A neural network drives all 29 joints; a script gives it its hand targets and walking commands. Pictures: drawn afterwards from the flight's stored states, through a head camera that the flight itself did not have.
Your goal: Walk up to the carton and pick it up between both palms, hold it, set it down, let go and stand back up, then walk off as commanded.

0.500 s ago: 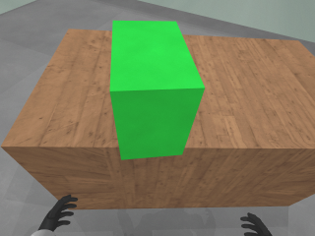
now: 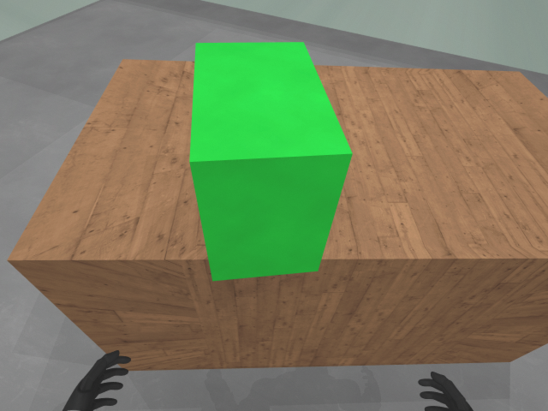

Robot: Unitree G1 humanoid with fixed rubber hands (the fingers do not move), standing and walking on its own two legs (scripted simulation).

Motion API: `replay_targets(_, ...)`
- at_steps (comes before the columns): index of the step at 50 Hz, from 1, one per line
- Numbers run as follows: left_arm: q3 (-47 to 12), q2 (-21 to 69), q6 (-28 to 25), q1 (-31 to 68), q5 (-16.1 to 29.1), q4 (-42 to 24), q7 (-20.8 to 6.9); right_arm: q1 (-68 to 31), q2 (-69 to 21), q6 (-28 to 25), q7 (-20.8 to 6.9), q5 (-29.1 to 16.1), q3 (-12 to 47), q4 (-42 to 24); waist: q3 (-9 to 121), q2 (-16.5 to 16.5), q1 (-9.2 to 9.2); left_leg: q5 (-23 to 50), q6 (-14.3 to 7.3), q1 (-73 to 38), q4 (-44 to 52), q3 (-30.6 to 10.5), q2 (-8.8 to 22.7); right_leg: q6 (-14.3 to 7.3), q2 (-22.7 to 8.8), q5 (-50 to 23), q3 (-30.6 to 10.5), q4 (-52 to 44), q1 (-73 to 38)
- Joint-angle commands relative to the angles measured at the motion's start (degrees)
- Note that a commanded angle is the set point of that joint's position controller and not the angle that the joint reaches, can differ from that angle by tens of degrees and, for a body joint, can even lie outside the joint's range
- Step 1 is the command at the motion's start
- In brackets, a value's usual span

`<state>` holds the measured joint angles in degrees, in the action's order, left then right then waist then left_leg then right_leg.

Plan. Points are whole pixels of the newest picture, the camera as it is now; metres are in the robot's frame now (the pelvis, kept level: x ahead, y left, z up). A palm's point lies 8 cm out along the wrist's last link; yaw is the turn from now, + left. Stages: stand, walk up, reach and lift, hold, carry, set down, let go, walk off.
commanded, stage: stand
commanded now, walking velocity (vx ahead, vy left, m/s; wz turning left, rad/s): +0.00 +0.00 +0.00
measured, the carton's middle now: (258, 160) +0.49 +0.05 +0.08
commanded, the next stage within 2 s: walk off in 0.48 s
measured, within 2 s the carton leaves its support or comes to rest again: neither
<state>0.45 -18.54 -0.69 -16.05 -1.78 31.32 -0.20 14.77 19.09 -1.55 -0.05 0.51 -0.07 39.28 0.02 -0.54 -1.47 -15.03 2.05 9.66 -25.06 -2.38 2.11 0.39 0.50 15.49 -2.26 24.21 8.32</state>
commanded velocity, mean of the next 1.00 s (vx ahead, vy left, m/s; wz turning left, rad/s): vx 0.00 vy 0.00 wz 0.00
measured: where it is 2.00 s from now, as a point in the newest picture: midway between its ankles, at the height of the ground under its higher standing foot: outside the picture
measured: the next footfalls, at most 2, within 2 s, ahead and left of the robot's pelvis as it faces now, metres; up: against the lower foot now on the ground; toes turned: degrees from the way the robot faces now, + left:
right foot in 1.24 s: -0.09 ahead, -0.11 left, +0.00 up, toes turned +3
left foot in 1.60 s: -0.17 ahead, +0.12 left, +0.00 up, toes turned -7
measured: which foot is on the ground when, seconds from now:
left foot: down 0.00-1.00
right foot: down 0.00-0.88, up 0.90-1.00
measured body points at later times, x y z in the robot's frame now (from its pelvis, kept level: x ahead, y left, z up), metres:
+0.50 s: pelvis -0.01 +0.00 +0.00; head -0.02 +0.01 +0.45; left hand +0.12 +0.28 -0.08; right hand +0.12 -0.28 -0.09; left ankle -0.02 +0.15 -0.74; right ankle -0.03 -0.13 -0.74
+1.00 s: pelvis -0.06 +0.03 -0.01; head -0.02 +0.05 +0.44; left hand +0.05 +0.32 -0.12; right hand +0.04 -0.27 -0.10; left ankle -0.04 +0.14 -0.74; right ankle -0.07 -0.11 -0.69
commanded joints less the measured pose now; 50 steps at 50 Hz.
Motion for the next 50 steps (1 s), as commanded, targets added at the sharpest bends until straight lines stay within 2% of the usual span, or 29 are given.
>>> replay_targets(1,4.9,-13.48,-1.64,1.92,0.09,2.29,0.74,0.95,12.89,-0.92,0.29,1.51,-4.37,-1.63,1.56,-2.06,1.49,16.29,-4.91,-2.09,-1.43,-1.35,3.01,-3.29,-5.59,-16.72,-1.1,1.0,1.47)
replay_targets(2,4.79,-11.78,-1.87,1.18,-0.2,1.38,0.23,0.85,12.27,-1.09,-0.09,1.61,-4.07,-2.13,2.1,1.74,1.51,17.66,-5.1,-2.15,-2.08,-0.83,3.31,-3.2,-5.82,-18.21,-2.17,0.8,1.44)
replay_targets(5,5.1,-14.3,-1.96,0.54,0.04,3.48,0.61,-0.97,12.36,-0.24,-0.25,1.2,-4.07,-1.61,2.51,-0.81,1.3,19.05,-5.42,-1.32,-1.43,-2.05,3.78,-3.65,-6.05,-19.3,-1.29,0.38,0.06)
replay_targets(7,4.3,-12.66,-1.43,-0.63,0.53,2.91,0.78,0.38,12.66,-0.39,0.1,0.87,-4.36,-1.92,2.17,3.12,2.16,14.43,-5.11,-1.76,-0.84,-1.81,3.06,-3.45,-6.21,-17.69,-1.95,-0.44,0.42)
replay_targets(10,4.63,-12.72,-1.88,1.85,0.35,3.29,0.28,-2.01,11.45,-1.11,-0.02,1.01,-4.21,-2.19,1.43,-0.9,1.81,12.25,-4.82,-1.25,0.04,-2.06,3.33,-2.95,-5.67,-13.8,-1.64,-1.02,2.02)
replay_targets(11,4.25,-12.11,-2.02,0.77,0.51,3.34,0.43,-0.96,12.49,-1.12,0.34,1.28,-3.8,-2.12,0.54,2.51,1.47,12.58,-5.53,-0.59,-0.11,-2.11,3.8,-3.07,-6.27,-13.61,-3.12,-1.53,1.76)
replay_targets(15,4.27,-12.45,-2.36,-0.16,0.74,4.16,0.04,-1.36,12.83,-1.1,-0.18,1.22,-3.95,-0.75,-0.76,-0.87,0.69,14.24,-5.05,-0.61,0.45,-2.34,3.65,-2.92,-5.75,-12.39,-1.84,-1.09,2.8)
replay_targets(16,4.81,-13.35,-2.19,-0.69,0.24,4.28,-0.15,-1.61,13.81,-1.15,-0.16,0.61,-4.6,-1.38,2.85,3.24,1.21,13.01,-4.4,-2.6,-0.51,-0.9,3.3,-3.41,-5.77,-13.18,-2.47,-1.49,1.18)
replay_targets(18,4.45,-13.64,-2.04,2.03,0.25,3.64,0.41,0.48,11.3,-1.29,-0.04,0.88,-3.52,-1.11,0.41,-1.9,2.25,15.65,-4.89,-0.13,0.56,-2.46,4.12,-3.16,-5.91,-13.91,-1.34,-0.1,0.98)
replay_targets(21,4.61,-11.8,-2.14,1.93,0.18,4.55,0.01,-1.96,12.59,-1.22,0.11,0.96,-4.13,-0.77,0.55,2.86,1.34,10.41,-5.17,-0.28,0.63,-2.81,3.51,-3.37,-5.55,-8.44,-1.72,-1.18,2.69)
replay_targets(23,4.84,-13.82,-1.95,-0.29,0.71,5.21,-0.17,-1.83,11.51,-0.99,-0.32,0.93,-3.78,-0.45,-1.93,-0.25,0.14,12.03,-5.5,1.51,1.11,-2.68,4.28,-3.52,-6.07,-9.48,-2.25,-1.39,1.94)
replay_targets(24,4.37,-12.2,-1.77,-1.18,0.37,4.63,-0.38,-1.34,13.3,-1.05,-0.32,0.59,-4.22,-0.76,-0.2,2.12,0.34,9.24,-4.78,0.94,0.22,-1.56,3.52,-3.54,-5.37,-11.0,-2.12,-2.06,1.94)
replay_targets(25,4.6,-13.09,-2.25,0.39,0.77,4.7,-0.43,-0.86,12.11,-1.1,0.07,0.7,-4.19,0.16,0.8,-1.85,1.47,8.87,-4.89,0.86,1.83,-2.54,3.41,-3.4,-6.26,-11.12,-2.31,-0.88,1.31)
replay_targets(26,4.45,-13.44,-2.17,-0.11,0.74,4.81,-0.21,-0.7,13.38,-1.28,0.33,1.03,-3.69,0.29,-2.85,2.23,0.84,8.91,-5.15,1.42,1.17,-2.12,3.53,-3.37,-6.09,-10.21,-3.68,-2.57,4.08)
replay_targets(28,4.2,-12.23,-1.81,1.24,0.64,5.43,-0.06,0.32,14.0,-1.49,0.17,0.87,-4.22,0.27,-1.08,0.11,1.72,9.7,-4.6,0.12,0.89,-1.8,3.67,-3.59,-5.98,-10.47,-3.1,-2.27,3.23)
replay_targets(30,4.3,-12.02,-2.09,0.52,0.94,5.63,-0.29,-1.05,13.77,-1.26,0.09,0.62,-4.36,1.11,1.28,2.56,1.31,10.29,-4.59,0.05,0.59,-1.65,3.77,-3.4,-5.94,-12.43,-2.52,-2.01,1.55)
replay_targets(32,4.66,-13.61,-2.35,3.1,0.81,5.08,0.12,-2.79,12.38,-0.89,0.33,0.9,-3.5,0.53,-2.32,-0.64,1.42,10.73,-4.67,0.33,1.29,-2.93,4.1,-2.64,-4.99,-7.55,-2.6,-2.2,5.19)
replay_targets(33,4.7,-12.77,-2.52,2.37,0.09,5.31,0.33,-2.42,12.83,-1.34,0.27,0.98,-4.03,0.41,-1.54,0.51,2.24,8.73,-5.11,0.59,1.67,-3.39,4.3,-3.64,-6.0,-7.75,-2.52,-2.48,3.52)
replay_targets(34,6.84,-17.77,-0.93,1.23,1.41,6.68,0.53,-2.54,15.95,0.83,0.39,0.06,-5.8,0.02,-8.69,-0.23,0.45,21.96,-5.67,7.23,-5.18,-2.09,1.72,-3.33,-6.44,-24.06,-4.59,0.97,7.79)
replay_targets(35,7.38,-18.38,-0.39,0.36,1.22,4.73,0.55,-1.26,15.0,1.36,0.24,-0.22,-5.51,-0.34,-4.08,0.16,0.44,20.65,-5.78,4.7,-7.74,0.52,0.65,-4.98,-7.37,-26.82,-6.48,1.42,7.18)
replay_targets(37,7.66,-19.51,-0.12,-0.4,0.63,4.12,0.78,-0.82,13.95,2.12,0.13,-0.52,-5.52,-0.83,-3.41,-4.21,0.22,11.21,-4.53,6.39,-16.24,1.83,-2.48,-8.88,-11.42,-35.01,-9.35,0.57,5.65)
replay_targets(39,7.59,-19.77,0.58,2.66,0.59,3.65,0.93,0.67,13.61,2.84,0.21,-0.45,-6.22,-1.09,-3.82,-8.85,1.34,-12.93,-4.15,6.87,-24.46,2.54,-5.01,-13.94,-17.33,-32.64,-14.97,-2.58,9.26)
replay_targets(41,6.7,-18.89,0.99,6.04,0.87,3.54,1.04,2.74,12.79,2.75,-0.12,-0.48,-6.14,-0.07,-6.28,-7.93,3.21,-6.23,-4.99,5.46,-11.61,1.79,-2.51,-10.73,-14.47,-35.18,-9.29,2.13,9.94)
replay_targets(42,6.71,-17.87,1.39,6.59,1.16,3.55,0.78,6.21,13.78,2.58,-0.03,-0.06,-5.69,0.91,-5.06,-3.83,4.3,3.59,-5.23,3.82,-2.45,1.27,-0.94,-7.2,-10.6,-29.1,-6.7,6.73,8.46)
replay_targets(43,5.72,-15.55,1.93,3.56,1.26,3.0,1.0,4.46,16.36,1.8,-0.2,-0.07,-6.57,0.15,-1.8,5.64,3.03,18.94,-7.3,1.16,3.4,-5.41,4.6,-3.6,-4.17,-21.99,-2.17,14.57,9.15)
replay_targets(44,6.64,-14.5,2.17,1.26,1.45,2.65,1.43,2.05,17.8,2.14,0.0,0.47,-6.79,-1.0,-1.1,9.33,2.62,33.57,-12.75,0.85,2.62,-13.92,12.69,-0.58,1.64,1.48,0.95,23.22,12.0)
replay_targets(45,6.49,-14.72,2.56,0.85,0.72,2.15,1.8,2.9,20.21,1.98,-0.16,1.08,-7.4,-1.5,-1.5,12.42,3.12,46.72,-17.31,2.85,0.24,-18.37,18.01,-1.01,4.24,19.97,-1.16,34.0,13.88)
replay_targets(47,7.48,-15.14,3.03,-0.97,1.16,4.12,1.55,0.99,19.38,2.12,0.91,1.17,-6.85,-2.8,-2.61,8.57,2.42,45.38,-19.11,5.1,-0.91,-17.84,18.41,-0.59,4.57,21.0,-7.67,44.03,14.71)
replay_targets(50,6.91,-14.88,3.15,-1.82,1.47,5.57,1.6,-1.87,17.12,2.63,1.28,1.32,-6.47,-4.44,-4.59,7.41,1.97,38.92,-17.58,3.62,-3.55,-12.63,14.34,0.03,5.47,16.94,-5.89,43.83,18.53)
